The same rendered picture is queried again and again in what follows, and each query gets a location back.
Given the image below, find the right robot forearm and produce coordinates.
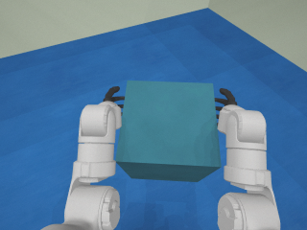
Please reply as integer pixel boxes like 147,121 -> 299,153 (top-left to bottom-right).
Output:
217,104 -> 281,228

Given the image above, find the left robot hand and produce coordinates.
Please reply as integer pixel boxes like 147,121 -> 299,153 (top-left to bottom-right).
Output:
103,86 -> 125,116

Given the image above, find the left robot upper arm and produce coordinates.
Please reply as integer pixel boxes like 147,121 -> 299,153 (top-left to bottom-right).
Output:
40,184 -> 120,230

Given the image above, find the left robot forearm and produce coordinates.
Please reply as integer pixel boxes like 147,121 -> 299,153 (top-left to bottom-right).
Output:
64,101 -> 122,219

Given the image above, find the carton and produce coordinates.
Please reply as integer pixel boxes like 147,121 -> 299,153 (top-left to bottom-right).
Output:
115,80 -> 222,182

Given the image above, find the right robot upper arm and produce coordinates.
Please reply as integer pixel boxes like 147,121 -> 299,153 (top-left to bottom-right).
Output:
217,192 -> 280,230

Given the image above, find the right robot hand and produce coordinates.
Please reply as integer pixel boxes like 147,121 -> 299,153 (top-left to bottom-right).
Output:
214,88 -> 237,126

